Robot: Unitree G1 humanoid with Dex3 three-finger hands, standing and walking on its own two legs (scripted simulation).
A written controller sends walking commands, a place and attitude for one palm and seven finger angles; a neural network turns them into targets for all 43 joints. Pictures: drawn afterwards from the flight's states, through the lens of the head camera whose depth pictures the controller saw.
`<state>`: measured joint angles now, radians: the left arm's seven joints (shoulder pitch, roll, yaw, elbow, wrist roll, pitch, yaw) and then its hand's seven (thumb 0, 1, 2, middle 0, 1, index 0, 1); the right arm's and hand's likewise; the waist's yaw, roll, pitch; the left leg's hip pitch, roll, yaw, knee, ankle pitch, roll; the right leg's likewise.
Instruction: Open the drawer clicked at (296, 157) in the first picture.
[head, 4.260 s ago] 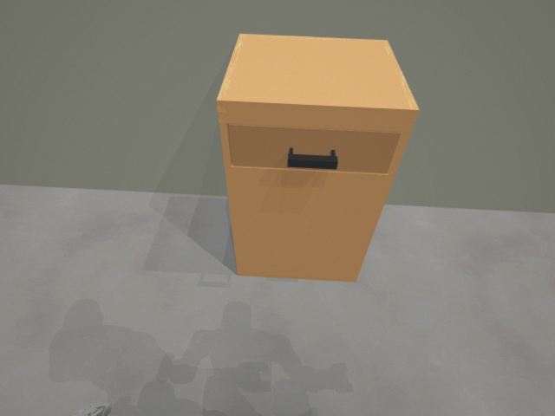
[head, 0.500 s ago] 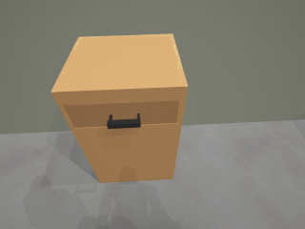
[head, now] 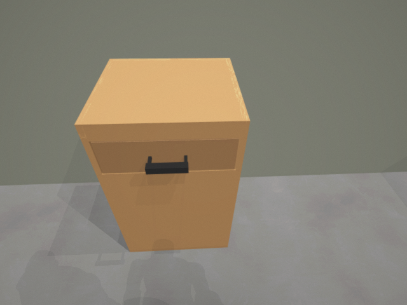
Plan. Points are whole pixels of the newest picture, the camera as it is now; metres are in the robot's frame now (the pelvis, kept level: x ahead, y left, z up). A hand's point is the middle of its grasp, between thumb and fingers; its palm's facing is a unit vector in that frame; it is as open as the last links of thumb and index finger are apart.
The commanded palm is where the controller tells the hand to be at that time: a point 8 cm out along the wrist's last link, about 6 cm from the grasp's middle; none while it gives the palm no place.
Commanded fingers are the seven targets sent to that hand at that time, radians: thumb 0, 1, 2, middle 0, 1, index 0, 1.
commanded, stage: look again from close up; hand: left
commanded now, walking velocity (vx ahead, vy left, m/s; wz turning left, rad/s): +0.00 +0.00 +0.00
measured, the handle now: (167, 163) +0.55 +0.14 -0.09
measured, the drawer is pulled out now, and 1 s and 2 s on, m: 0.00 0.00 0.00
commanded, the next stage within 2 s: shuffle to correct the standing spot in 0.28 s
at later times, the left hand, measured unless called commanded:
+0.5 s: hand out of the picture -0.08 +0.18 -0.17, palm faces +0.02 -0.99 -0.16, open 7.4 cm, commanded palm none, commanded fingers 0.00 0.90 0.90 -0.20 -0.30 -0.20 -0.30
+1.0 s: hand out of the picture -0.04 +0.12 -0.19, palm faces +0.17 -0.98 -0.07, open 7.4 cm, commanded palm none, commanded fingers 0.00 0.90 0.90 -0.20 -0.30 -0.20 -0.30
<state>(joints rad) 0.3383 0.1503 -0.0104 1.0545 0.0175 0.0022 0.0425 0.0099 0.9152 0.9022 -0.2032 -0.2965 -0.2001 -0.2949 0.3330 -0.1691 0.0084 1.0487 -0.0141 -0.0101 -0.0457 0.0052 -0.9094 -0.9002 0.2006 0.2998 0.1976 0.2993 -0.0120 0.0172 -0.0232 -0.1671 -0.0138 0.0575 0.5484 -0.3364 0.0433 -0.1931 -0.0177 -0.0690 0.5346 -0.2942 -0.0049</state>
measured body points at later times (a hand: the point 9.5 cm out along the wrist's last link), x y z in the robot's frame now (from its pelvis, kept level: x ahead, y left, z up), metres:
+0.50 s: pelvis -0.04 +0.02 +0.01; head -0.06 +0.03 +0.46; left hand -0.08 +0.23 -0.16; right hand -0.07 -0.20 -0.15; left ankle -0.02 +0.09 -0.73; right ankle +0.00 -0.12 -0.73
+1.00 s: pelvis +0.02 -0.01 -0.01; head +0.01 +0.02 +0.44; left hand -0.05 +0.17 -0.18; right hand +0.04 -0.24 -0.15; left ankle +0.02 +0.07 -0.74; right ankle +0.00 -0.12 -0.73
